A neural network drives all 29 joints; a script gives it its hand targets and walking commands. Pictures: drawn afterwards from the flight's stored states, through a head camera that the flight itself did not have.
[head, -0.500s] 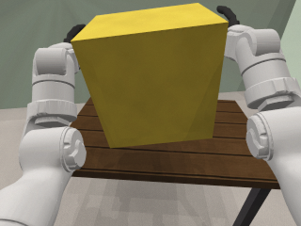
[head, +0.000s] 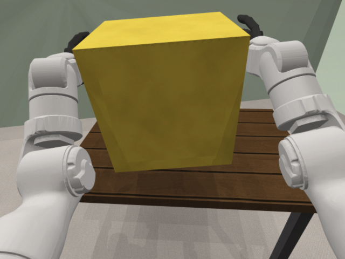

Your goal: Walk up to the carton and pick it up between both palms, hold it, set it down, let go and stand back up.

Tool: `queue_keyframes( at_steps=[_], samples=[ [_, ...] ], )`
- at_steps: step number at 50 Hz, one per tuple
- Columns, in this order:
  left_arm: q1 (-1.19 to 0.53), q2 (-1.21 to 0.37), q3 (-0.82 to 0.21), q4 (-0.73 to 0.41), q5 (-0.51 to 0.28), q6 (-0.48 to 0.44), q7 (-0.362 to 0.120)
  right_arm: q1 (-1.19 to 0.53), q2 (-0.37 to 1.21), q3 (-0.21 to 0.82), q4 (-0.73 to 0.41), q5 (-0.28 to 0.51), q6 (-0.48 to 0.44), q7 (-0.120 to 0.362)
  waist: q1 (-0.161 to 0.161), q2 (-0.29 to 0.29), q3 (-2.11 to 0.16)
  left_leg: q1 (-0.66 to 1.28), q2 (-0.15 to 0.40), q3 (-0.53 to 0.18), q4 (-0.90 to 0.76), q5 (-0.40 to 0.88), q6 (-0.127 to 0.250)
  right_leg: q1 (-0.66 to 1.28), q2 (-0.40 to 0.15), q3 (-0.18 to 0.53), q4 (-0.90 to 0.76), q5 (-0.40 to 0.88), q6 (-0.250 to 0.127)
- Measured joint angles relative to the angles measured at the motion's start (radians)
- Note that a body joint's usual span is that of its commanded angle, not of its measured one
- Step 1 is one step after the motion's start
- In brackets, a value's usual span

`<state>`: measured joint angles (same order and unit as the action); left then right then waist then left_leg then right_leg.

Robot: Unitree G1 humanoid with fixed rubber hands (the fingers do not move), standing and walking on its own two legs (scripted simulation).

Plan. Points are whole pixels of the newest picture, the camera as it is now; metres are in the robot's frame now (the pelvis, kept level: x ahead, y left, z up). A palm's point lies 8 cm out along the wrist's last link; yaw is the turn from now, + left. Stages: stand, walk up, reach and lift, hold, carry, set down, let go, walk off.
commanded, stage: hold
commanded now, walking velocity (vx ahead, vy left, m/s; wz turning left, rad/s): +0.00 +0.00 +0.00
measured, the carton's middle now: (167, 91) +0.38 +0.01 +0.29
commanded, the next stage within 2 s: none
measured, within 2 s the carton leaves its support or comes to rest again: neither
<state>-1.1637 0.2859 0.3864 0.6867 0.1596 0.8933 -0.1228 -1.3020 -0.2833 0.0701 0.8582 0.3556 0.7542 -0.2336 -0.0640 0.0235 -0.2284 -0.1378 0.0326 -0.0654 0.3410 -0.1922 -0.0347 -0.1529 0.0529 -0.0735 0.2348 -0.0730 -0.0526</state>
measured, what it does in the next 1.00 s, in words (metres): stands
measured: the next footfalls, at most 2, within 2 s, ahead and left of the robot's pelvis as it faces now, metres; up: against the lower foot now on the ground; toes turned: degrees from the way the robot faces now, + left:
none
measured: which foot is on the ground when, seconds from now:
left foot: down 0.00-1.00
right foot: down 0.00-1.00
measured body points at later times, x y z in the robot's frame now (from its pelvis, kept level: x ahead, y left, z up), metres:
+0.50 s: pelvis +0.00 +0.01 +0.00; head -0.11 +0.02 +0.44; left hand +0.38 +0.15 +0.38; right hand +0.34 -0.20 +0.42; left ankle -0.01 +0.14 -0.75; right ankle +0.04 -0.08 -0.75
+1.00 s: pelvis +0.01 +0.00 +0.00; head -0.09 +0.02 +0.44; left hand +0.39 +0.19 +0.33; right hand +0.38 -0.16 +0.36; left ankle +0.00 +0.15 -0.75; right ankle +0.04 -0.08 -0.75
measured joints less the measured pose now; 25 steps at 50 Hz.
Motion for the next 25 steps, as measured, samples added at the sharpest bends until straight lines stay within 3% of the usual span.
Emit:
queue_keyframes(
  at_steps=[10,17,25],
  samples=[
    [0.062,-0.013,-0.043,-0.104,-0.029,0.014,0.022,0.055,0.009,-0.054,-0.071,0.011,-0.005,-0.015,-0.014,-0.041,-0.031,-0.009,-0.002,-0.014,0.026,-0.010,-0.002,0.009,-0.001,-0.013,-0.003,0.001,0.001],
    [0.011,-0.032,-0.068,-0.070,-0.011,0.018,0.030,-0.019,-0.014,-0.129,0.003,-0.048,0.010,0.030,-0.034,-0.041,-0.042,-0.016,-0.016,-0.005,0.041,-0.015,0.009,-0.011,-0.016,-0.005,0.038,-0.014,0.009],
    [-0.082,-0.060,-0.034,0.047,0.005,0.011,0.048,-0.115,-0.069,-0.116,0.114,-0.072,0.022,0.072,-0.021,-0.010,-0.048,-0.018,-0.018,0.024,0.015,-0.004,0.016,-0.042,-0.017,0.024,0.051,-0.015,0.010]
  ],
)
